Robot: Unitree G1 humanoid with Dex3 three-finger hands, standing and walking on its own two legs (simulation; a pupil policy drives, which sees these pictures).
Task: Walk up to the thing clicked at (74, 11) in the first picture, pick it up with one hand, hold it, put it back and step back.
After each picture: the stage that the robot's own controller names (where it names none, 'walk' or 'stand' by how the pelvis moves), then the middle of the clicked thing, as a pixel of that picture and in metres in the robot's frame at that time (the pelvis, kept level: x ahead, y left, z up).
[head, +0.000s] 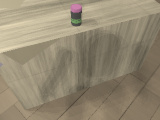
stand; (76, 15) +0.86 +0.08 -0.04
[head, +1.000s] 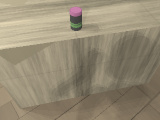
rise first; (75, 19) +0.78 +0.12 -0.02
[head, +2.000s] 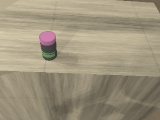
walk; (48, 46) +0.51 +0.21 -0.01
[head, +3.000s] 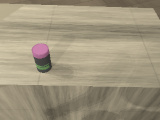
stand; (42, 58) +0.47 +0.21 -0.02
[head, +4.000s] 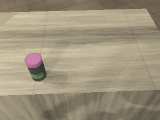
stand; (36, 67) +0.45 +0.23 -0.04
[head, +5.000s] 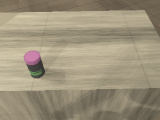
stand; (35, 64) +0.48 +0.24 -0.04
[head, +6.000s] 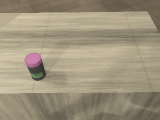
stand; (36, 67) +0.46 +0.24 -0.04
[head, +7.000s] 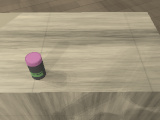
stand; (36, 66) +0.47 +0.24 -0.04
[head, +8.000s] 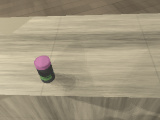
rise first; (45, 69) +0.45 +0.23 -0.04
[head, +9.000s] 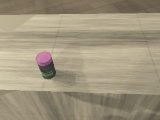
go down; (46, 65) +0.47 +0.23 -0.04
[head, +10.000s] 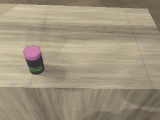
go down; (34, 60) +0.48 +0.21 -0.03
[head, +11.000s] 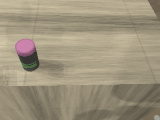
go down; (28, 55) +0.46 +0.21 +0.00
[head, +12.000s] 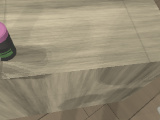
close in; (0, 42) +0.46 +0.23 +0.04
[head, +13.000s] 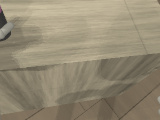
close; out of the picture +0.52 +0.23 +0.06
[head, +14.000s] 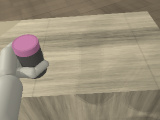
lift; (31, 57) +0.34 +0.17 +0.19
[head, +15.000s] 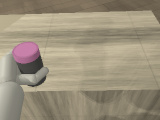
hold; (30, 65) +0.32 +0.18 +0.16
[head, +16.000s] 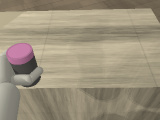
hold; (25, 65) +0.33 +0.20 +0.15
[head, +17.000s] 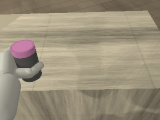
crouch; (27, 61) +0.36 +0.20 +0.14
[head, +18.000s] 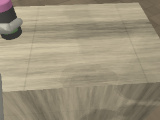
lower; (5, 18) +0.47 +0.24 +0.20
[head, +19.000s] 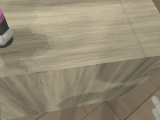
lower; out of the picture +0.51 +0.22 +0.06
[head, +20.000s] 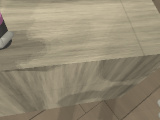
lower; out of the picture +0.50 +0.23 +0.06
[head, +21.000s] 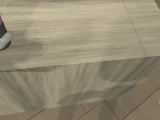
lower; out of the picture +0.49 +0.23 +0.05
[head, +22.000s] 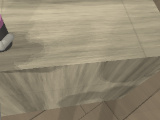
lower; out of the picture +0.49 +0.23 +0.05
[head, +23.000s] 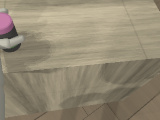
open; (5, 33) +0.50 +0.21 +0.05
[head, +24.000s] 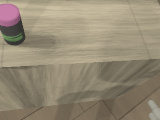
sink last; (11, 26) +0.50 +0.20 +0.04
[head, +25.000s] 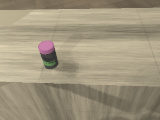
sink last; (48, 55) +0.51 +0.22 +0.01
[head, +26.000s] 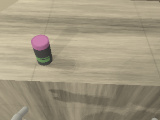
stand; (42, 50) +0.49 +0.21 +0.01
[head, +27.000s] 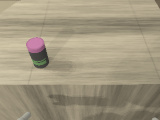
stand; (38, 53) +0.48 +0.21 +0.02
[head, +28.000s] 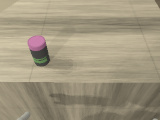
stand; (39, 51) +0.49 +0.21 +0.02
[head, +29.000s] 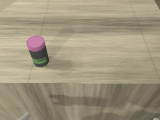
stand; (38, 52) +0.48 +0.21 +0.02
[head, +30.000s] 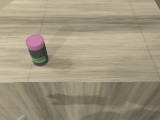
stand; (38, 51) +0.49 +0.21 +0.02
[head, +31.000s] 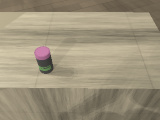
stand; (44, 60) +0.50 +0.21 -0.04
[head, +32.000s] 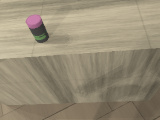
walk; (38, 29) +0.59 +0.26 -0.01
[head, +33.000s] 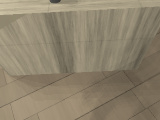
walk; out of the picture +0.89 +0.23 -0.01
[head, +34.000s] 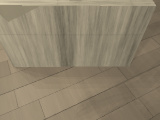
stand; out of the picture +1.10 +0.19 -0.02
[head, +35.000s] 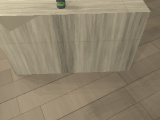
stand; out of the picture +1.10 +0.22 -0.04
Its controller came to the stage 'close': yes
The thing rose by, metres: 0.25
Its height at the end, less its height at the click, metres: +0.00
